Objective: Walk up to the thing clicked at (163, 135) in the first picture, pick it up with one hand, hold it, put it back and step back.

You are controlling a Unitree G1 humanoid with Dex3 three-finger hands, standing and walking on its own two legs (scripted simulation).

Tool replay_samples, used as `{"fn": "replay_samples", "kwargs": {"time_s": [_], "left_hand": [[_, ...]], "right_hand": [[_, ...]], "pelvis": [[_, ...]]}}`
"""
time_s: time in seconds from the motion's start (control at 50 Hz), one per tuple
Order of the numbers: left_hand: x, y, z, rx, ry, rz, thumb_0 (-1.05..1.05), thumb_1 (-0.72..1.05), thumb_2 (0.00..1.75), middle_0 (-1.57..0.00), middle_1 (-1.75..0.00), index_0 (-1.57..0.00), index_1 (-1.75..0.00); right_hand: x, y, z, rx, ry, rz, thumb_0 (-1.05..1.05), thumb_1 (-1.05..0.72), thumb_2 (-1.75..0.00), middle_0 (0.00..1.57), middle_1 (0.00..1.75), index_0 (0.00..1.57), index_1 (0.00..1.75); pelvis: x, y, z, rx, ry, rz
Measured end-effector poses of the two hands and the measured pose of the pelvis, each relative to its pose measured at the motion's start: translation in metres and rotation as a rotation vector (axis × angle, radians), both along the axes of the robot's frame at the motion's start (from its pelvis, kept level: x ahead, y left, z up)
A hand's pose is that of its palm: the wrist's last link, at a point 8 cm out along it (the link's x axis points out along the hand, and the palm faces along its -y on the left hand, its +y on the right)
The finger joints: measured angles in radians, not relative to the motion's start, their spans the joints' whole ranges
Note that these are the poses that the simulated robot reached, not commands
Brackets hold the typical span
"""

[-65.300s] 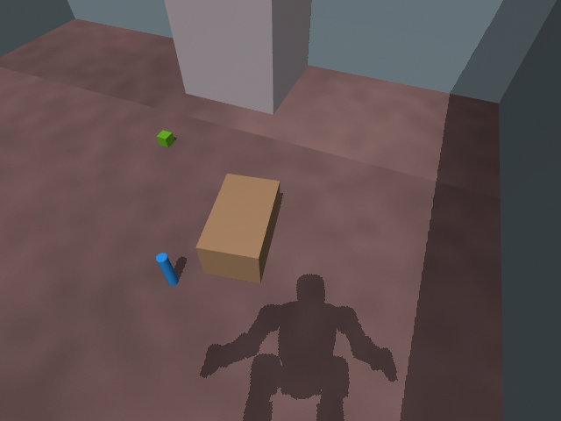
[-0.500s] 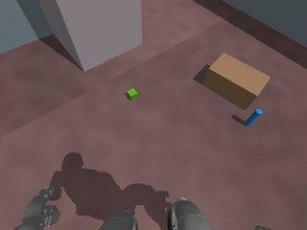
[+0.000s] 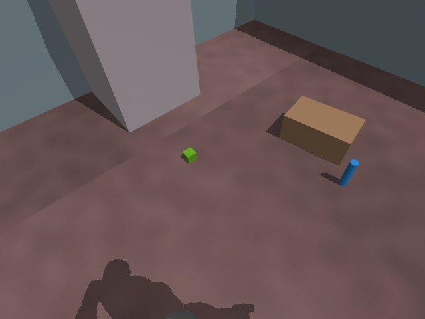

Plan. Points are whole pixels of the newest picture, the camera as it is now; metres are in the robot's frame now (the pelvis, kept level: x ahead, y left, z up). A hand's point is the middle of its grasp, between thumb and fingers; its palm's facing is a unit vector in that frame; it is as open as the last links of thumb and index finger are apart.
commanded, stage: step back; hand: left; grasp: from above
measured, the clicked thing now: (189, 155) +1.08 +0.25 -0.73
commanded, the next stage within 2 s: stand in 0.66 s
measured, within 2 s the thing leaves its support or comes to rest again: neither
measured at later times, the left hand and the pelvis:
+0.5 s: hand (105, 307) +0.16 +0.26 -0.14, palm faces +0.02 -0.93 -0.38, open 7.4 cm; pelvis +0.04 +0.00 -0.01, yaw +1 degrees
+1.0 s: hand out of the picture +0.13 +0.27 -0.14, palm faces +0.04 -0.95 -0.32, open 7.4 cm; pelvis +0.06 +0.01 +0.01, yaw +2 degrees
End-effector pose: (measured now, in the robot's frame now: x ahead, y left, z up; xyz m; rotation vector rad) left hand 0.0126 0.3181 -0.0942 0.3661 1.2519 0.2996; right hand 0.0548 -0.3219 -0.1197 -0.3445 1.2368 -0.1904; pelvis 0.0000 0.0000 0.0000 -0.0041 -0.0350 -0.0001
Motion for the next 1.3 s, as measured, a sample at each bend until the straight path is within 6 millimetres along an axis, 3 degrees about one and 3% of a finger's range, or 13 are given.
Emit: {"fn": "replay_samples", "kwargs": {"time_s": [0.1,0.2,0.3,0.38,0.48,0.58,0.68,0.76,1.1,1.3], "left_hand": [[0.014,0.026,-0.010,0.001,-0.005,0.013,0.01,0.90,0.90,-0.20,-0.31,-0.21,-0.30],[0.046,0.030,-0.012,-0.025,-0.007,-0.013,0.01,0.90,0.90,-0.20,-0.30,-0.21,-0.30],[0.089,0.021,-0.011,-0.045,-0.082,-0.054,0.01,0.91,0.90,-0.20,-0.30,-0.21,-0.30],[0.117,0.006,-0.014,-0.042,-0.131,-0.072,0.01,0.91,0.90,-0.20,-0.30,-0.21,-0.30],[0.131,-0.015,-0.012,-0.047,-0.155,-0.077,0.00,0.91,0.90,-0.20,-0.30,-0.21,-0.30],[0.140,-0.018,-0.010,-0.058,-0.173,-0.070,0.01,0.90,0.90,-0.20,-0.31,-0.21,-0.30],[0.142,-0.006,-0.016,-0.069,-0.167,-0.036,0.01,0.90,0.90,-0.20,-0.31,-0.21,-0.30],[0.133,-0.004,-0.017,-0.090,-0.121,-0.023,0.01,0.90,0.90,-0.20,-0.30,-0.21,-0.30],[0.102,-0.008,-0.009,-0.101,-0.045,0.009,0.01,0.91,0.90,-0.20,-0.30,-0.21,-0.30],[0.089,-0.011,-0.003,-0.077,-0.029,0.014,0.01,0.91,0.90,-0.20,-0.30,-0.21,-0.30]], "right_hand": [[0.000,0.023,-0.001,-0.003,0.051,0.015,0.01,-0.91,-0.90,0.20,0.30,0.20,0.30],[0.010,0.040,0.010,0.004,-0.005,0.000,0.00,-0.91,-0.90,0.21,0.30,0.21,0.30],[0.021,0.037,0.016,-0.012,-0.022,-0.006,0.00,-0.91,-0.90,0.21,0.30,0.21,0.30],[0.035,0.025,0.006,-0.014,-0.030,-0.014,0.00,-0.90,-0.90,0.21,0.30,0.21,0.30],[0.060,0.019,-0.006,0.001,-0.048,-0.023,0.00,-0.91,-0.90,0.21,0.30,0.21,0.30],[0.073,0.023,-0.007,0.008,-0.043,0.016,0.00,-0.91,-0.90,0.21,0.30,0.21,0.30],[0.068,0.032,-0.005,-0.008,-0.006,0.036,0.00,-0.91,-0.90,0.21,0.30,0.20,0.30],[0.068,0.039,0.003,0.005,0.009,0.030,0.00,-0.91,-0.90,0.21,0.30,0.21,0.30],[0.116,0.046,0.020,0.031,-0.101,0.065,0.00,-0.91,-0.90,0.21,0.30,0.21,0.30],[0.101,0.038,0.015,0.045,-0.065,0.066,0.00,-0.91,-0.90,0.21,0.30,0.21,0.30]], "pelvis": [[0.007,0.015,-0.005,0.028,0.004,0.024],[0.017,0.022,0.002,0.006,0.009,0.025],[0.027,0.018,0.004,0.011,0.004,0.017],[0.034,0.009,-0.004,0.020,-0.005,0.012],[0.041,0.000,-0.008,0.004,-0.010,0.023],[0.044,0.003,-0.006,0.019,0.009,0.040],[0.044,0.011,-0.006,0.037,0.007,0.040],[0.050,0.013,0.002,0.010,0.006,0.037],[0.056,0.010,0.015,0.009,-0.018,0.043],[0.049,0.002,0.017,0.011,-0.018,0.047]]}}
